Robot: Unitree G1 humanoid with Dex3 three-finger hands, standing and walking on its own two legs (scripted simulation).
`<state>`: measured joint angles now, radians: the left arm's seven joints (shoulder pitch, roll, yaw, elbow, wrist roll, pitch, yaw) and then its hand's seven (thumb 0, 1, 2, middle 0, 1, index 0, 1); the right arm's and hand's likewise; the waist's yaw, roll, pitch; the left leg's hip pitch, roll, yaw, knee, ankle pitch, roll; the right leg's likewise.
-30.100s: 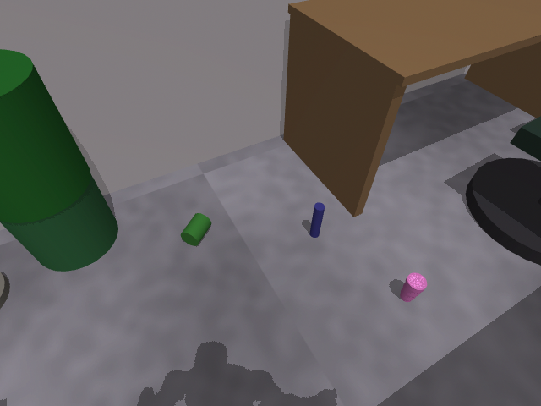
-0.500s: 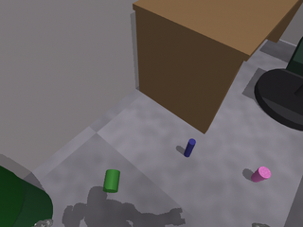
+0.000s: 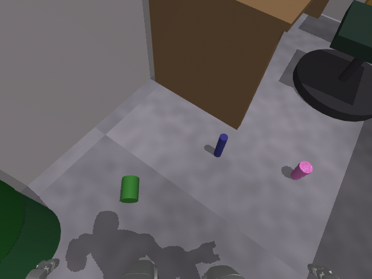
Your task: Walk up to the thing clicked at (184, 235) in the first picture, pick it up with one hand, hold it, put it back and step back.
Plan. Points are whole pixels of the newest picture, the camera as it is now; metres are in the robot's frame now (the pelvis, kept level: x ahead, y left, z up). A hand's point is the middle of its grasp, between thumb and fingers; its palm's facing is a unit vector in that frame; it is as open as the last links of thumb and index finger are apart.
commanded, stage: walk up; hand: left
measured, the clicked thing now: (130, 189) +0.52 +0.25 -0.71
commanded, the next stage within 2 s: stand in 1.74 s
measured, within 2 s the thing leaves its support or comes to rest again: neither
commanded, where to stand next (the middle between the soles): +0.17 -0.01 m, yaw +4 degrees
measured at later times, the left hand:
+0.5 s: hand out of the picture -0.02 +0.26 -0.15, palm faces +0.06 -0.93 -0.37, open 7.4 cm
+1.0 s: hand out of the picture -0.16 +0.23 -0.14, palm faces +0.08 -0.91 -0.41, open 7.4 cm
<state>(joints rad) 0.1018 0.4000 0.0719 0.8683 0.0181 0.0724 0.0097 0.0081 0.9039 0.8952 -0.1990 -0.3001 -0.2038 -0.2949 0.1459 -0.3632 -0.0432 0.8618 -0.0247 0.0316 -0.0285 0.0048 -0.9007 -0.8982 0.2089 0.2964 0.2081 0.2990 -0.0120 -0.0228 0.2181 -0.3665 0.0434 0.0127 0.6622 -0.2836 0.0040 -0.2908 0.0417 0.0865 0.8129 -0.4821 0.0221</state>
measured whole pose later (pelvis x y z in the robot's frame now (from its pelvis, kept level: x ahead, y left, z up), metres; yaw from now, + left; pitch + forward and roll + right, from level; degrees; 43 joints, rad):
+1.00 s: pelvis -0.21 -0.05 +0.00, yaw +4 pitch -3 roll +0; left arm 0.22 0.38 0.07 0.91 0.03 -0.01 -0.01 0.01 0.90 0.89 -0.20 -0.30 -0.21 -0.30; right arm 0.27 -0.40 -0.06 0.97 -0.03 0.03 0.01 0.01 -0.91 -0.90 0.20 0.30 0.20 0.30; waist 0.02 0.02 0.10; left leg -0.26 -0.02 -0.06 0.64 -0.37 -0.01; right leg -0.23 -0.05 -0.02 0.66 -0.37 0.01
